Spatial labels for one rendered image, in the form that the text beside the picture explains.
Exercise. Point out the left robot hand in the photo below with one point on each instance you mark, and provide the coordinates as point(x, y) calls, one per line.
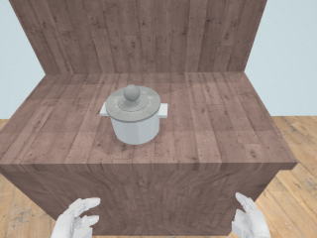
point(67, 226)

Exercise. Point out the lid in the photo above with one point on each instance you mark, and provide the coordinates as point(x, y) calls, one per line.
point(125, 111)

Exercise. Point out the knob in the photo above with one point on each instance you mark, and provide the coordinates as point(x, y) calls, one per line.
point(131, 92)

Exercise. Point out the table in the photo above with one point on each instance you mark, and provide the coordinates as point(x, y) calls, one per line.
point(217, 139)

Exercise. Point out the right robot hand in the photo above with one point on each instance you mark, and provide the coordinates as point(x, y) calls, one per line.
point(249, 225)

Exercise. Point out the pot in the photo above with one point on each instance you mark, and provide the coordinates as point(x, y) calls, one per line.
point(140, 132)

